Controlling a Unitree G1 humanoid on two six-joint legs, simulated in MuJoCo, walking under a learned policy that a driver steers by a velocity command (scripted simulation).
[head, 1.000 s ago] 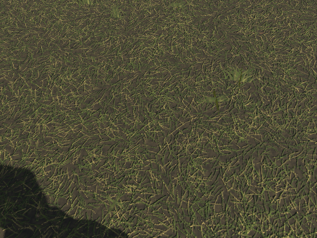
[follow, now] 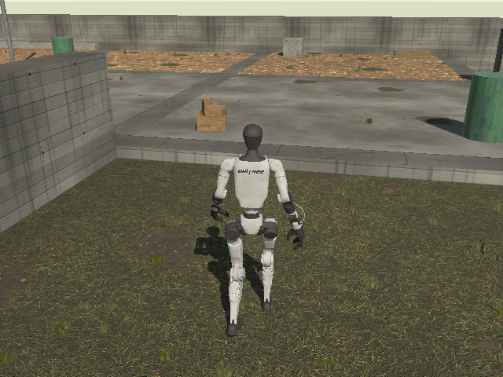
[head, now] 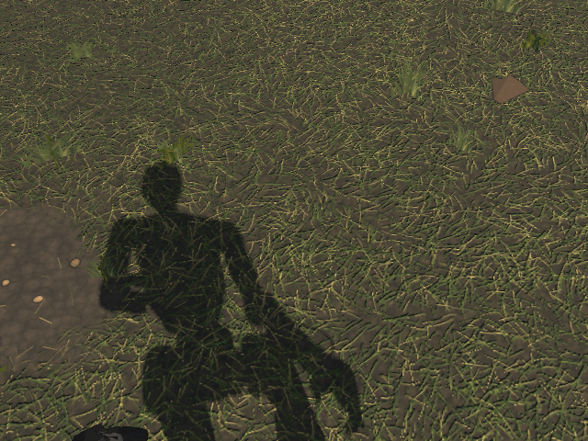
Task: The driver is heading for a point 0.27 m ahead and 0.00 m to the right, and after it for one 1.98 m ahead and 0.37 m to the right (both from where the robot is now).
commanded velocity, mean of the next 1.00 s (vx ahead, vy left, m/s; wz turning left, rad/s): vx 0.34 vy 0.00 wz -0.26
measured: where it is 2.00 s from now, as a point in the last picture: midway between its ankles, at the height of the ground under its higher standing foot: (333, 389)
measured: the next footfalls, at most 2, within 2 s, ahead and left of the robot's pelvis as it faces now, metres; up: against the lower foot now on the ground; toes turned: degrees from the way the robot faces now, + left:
left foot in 0.46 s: +0.39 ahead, +0.10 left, +0.00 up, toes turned -2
right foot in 0.94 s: +0.44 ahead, -0.12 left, +0.00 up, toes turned -22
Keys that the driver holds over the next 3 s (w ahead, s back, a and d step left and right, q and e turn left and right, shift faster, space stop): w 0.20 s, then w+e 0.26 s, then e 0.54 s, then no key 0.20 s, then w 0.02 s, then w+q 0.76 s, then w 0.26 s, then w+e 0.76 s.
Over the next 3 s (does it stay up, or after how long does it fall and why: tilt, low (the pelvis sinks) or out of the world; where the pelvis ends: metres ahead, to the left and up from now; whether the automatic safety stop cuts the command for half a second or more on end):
stays up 1.12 -0.17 0.02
